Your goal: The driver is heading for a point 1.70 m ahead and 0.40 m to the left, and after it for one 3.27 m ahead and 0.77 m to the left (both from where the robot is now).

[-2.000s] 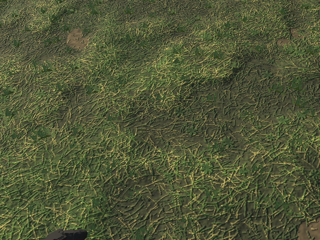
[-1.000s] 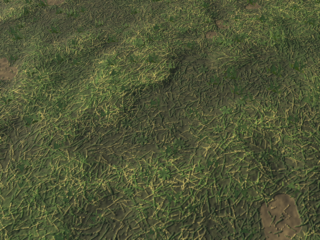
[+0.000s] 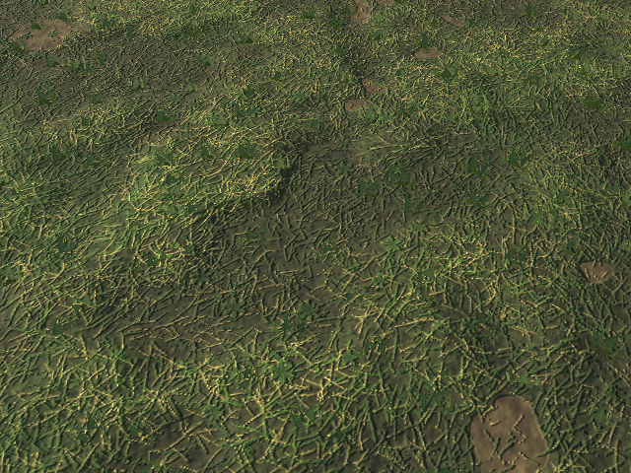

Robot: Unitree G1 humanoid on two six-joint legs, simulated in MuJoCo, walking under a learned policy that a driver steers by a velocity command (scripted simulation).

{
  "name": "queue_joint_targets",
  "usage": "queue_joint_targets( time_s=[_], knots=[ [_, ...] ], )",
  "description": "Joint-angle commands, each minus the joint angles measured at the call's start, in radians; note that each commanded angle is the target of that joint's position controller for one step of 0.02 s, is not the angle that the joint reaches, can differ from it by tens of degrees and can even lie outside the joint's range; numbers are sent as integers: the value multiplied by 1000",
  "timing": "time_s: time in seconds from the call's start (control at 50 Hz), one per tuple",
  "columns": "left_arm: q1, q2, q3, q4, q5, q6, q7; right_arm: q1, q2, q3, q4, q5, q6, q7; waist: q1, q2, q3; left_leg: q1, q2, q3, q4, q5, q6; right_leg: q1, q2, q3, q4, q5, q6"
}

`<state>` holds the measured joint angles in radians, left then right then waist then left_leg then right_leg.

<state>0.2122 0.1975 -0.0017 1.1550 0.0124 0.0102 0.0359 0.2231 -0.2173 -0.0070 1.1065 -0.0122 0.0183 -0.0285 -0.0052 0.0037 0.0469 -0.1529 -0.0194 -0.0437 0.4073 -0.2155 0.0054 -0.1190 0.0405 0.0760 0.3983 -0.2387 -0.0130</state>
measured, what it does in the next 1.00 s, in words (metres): walks ahead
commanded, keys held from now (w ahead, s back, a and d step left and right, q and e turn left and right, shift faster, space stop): no key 0.38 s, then w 0.62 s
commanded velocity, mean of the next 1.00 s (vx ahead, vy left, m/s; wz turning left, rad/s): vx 0.20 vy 0.00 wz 0.00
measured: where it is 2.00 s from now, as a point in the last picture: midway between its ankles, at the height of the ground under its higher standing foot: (303, 353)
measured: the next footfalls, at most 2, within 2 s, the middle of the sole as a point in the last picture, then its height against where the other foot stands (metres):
right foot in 1.10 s outside the picture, level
left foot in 1.64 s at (271, 397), level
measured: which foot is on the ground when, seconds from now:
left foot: down 0.00-1.00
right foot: down 0.00-0.66, up 0.68-1.00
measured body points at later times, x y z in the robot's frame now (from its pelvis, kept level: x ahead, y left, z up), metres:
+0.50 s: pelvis +0.00 +0.00 +0.00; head +0.00 +0.00 +0.45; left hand -0.01 +0.23 -0.16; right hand -0.01 -0.24 -0.16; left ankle +0.00 +0.12 -0.74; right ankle -0.02 -0.11 -0.74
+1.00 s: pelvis +0.19 +0.04 -0.01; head +0.22 +0.05 +0.44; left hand +0.35 +0.26 -0.15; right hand +0.04 -0.16 -0.14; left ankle +0.02 +0.11 -0.74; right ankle +0.32 -0.06 -0.70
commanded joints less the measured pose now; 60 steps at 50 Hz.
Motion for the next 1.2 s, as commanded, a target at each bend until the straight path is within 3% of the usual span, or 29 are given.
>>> queue_joint_targets(
  time_s=[0.02, 0.38, 0.4, 0.46, 0.5, 0.54, 0.56, 0.6, 0.64, 0.66, 0.68, 0.7, 0.72, 0.74, 0.78, 0.84, 0.94, 0.98, 1.02, 1.06, 1.08, 1.1, 1.12, 1.14, 1.16, 1.18, 1.2],
  knots=[
    [38, 101, 13, -10, 0, -6, 3, 34, -88, -11, -11, 0, -6, -3, 1, -9, 17, -9, 86, -75, -59, 84, 31, -56, -103, 87, -79, 102, -34],
    [85, 64, 8, 4, -1, -9, 5, 89, -48, -4, 27, -1, -12, -9, 1, -6, 22, -29, 86, -75, -52, 73, 28, -77, -96, 79, -70, 88, -36],
    [95, 61, 8, 6, 1, -8, 4, 97, -43, -3, 30, -3, -11, -9, 2, -8, 3, -24, 77, -71, -55, -3, 30, -73, -90, 78, -80, 4, -39],
    [112, 105, 30, -11, 5, 5, 2, 91, -63, -17, 7, -12, -2, -3, 9, -37, 51, -121, 17, -44, 23, -377, 65, -143, -67, 108, -69, -429, -92],
    [159, 104, 37, -17, 8, 7, 0, 58, -34, -14, -25, -19, -5, 3, 34, -75, 115, -245, -3, -32, 106, -432, 75, -145, -119, 209, -106, -577, -139],
    [218, 134, 55, -6, 12, 1, 2, 30, 8, -6, -55, -29, -25, 12, 52, -167, 111, -321, -27, 65, 271, -249, 62, -70, -245, 385, -201, -606, -203],
    [216, 140, 62, -11, 12, -4, 1, 13, -6, -10, -70, -32, -36, 16, 53, -163, 116, -318, 0, 74, 318, -203, 62, -93, -286, 426, -226, -574, -225],
    [166, 147, 70, -31, 12, -14, -5, 33, -15, -16, -83, -24, -56, 25, 14, -142, 109, -229, 11, 80, 258, -228, 73, -157, -270, 374, -204, -508, -215],
    [69, 126, 70, -66, 2, -19, -7, 212, 6, -21, -29, -5, -69, 26, -84, -113, 105, 82, -29, 97, 66, -174, 88, -364, -171, 234, -90, -454, -162],
    [23, 85, 61, -95, 4, -31, -9, 328, -33, -34, 5, -8, -78, 16, -129, 4, 104, 239, 58, -61, -50, -234, 98, -499, -91, 129, 103, -370, -123],
    [-1, 2, 42, -140, -6, -47, -22, 462, -151, -64, 35, -13, -82, 10, -155, 272, 45, 341, 303, -495, -260, -526, 160, -643, 40, -73, 444, -293, -76],
    [-30, 85, 60, -158, 31, -52, -30, 463, -159, -69, 45, -12, -72, 10, -125, 185, 106, 260, 392, -627, -292, -566, 190, -705, -1, -69, 610, -301, -81],
    [-21, 70, 58, -153, 36, -62, -42, 372, -111, -56, 11, -18, -75, 15, -71, 81, 158, 182, 369, -562, -284, -508, 189, -700, -52, -43, 683, -201, -90],
    [7, 37, 49, -138, 31, -73, -53, 308, -82, -47, -14, -16, -87, 20, -36, 55, 170, 134, 322, -455, -279, -357, 181, -669, -80, -39, 697, -117, -86],
    [16, 47, 55, -130, 32, -78, -67, 268, -46, -33, -31, -13, -108, 21, -7, 62, 125, 140, 251, -292, -277, -83, 162, -621, -101, -64, 677, -19, -68],
    [-20, 48, 58, -149, 26, -65, -70, 354, -22, -20, 0, -9, -118, 19, -7, 89, 61, 222, 206, -148, -214, 368, 151, -638, -76, -123, 670, 26, -51],
    [-258, 8, 32, -251, 13, -57, -71, 390, -17, -3, 7, -10, -118, 10, -40, 99, 101, 155, 168, -55, -225, 570, 142, -574, -32, -206, 403, 104, -41],
    [-296, 2, 23, -275, 2, -58, -69, 393, -34, -3, 9, -10, -124, 6, -42, 119, 109, 122, 171, -37, -233, 645, 142, -460, -1, -240, 267, 131, -63],
    [-236, 40, 33, -271, 0, -59, -56, 376, -62, -7, 10, -9, -131, 4, -2, 126, 63, 151, 192, -21, -148, 887, 133, -326, 34, -246, 217, 121, -100],
    [-21, 92, 58, -212, -6, -71, -41, 341, -89, -16, 3, -6, -133, -1, 96, 125, -58, 197, 200, -8, 91, 1041, 118, -115, 62, -214, 158, 114, -137],
    [124, 111, 71, -166, -3, -77, -32, 306, -99, -19, -6, 3, -132, 1, 168, 114, -127, 144, 182, 13, 271, 957, 111, 59, 34, -190, 85, 161, -155],
    [260, 178, 91, -140, 21, -81, -22, 309, -61, -10, -30, 6, -131, 8, 203, 34, -217, -26, 136, 35, 540, 617, 109, 267, -150, 16, 59, -21, -194],
    [269, 248, 105, -147, 45, -76, -29, 441, 74, 8, -42, 22, -124, 20, 98, -179, -311, -355, -42, 64, 941, -311, 79, 478, -454, 531, -1, -29, -346],
    [213, 207, 104, -144, 0, -67, -42, 372, -49, -23, -43, 5, -113, 18, 115, -54, -265, -460, -26, -23, 1021, -248, 102, 387, -425, 643, -134, -231, -369],
    [92, 148, 86, -166, -9, -71, -44, 258, -65, -31, -87, -4, -114, 22, 68, -45, -86, -508, 33, -21, 978, -137, 110, 224, -394, 485, -184, -270, -329],
    [38, 91, 72, -173, -5, -84, -49, 200, -54, -33, -102, -9, -118, 26, 46, -1, -5, -475, 62, -16, 927, -79, 110, 88, -349, 381, -220, -145, -298],
    [38, 57, 61, -164, 2, -95, -47, 194, -39, -37, -100, -15, -111, 29, 12, 13, 24, -425, 83, -18, 886, -59, 103, 6, -306, 288, -230, -18, -267]
  ],
)
Keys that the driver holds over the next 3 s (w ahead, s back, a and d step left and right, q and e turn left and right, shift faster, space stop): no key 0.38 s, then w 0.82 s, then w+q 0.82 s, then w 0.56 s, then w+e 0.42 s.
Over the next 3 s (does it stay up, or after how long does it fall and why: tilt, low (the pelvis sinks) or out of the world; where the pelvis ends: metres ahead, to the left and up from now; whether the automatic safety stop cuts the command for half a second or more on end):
stays up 1.20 0.35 0.00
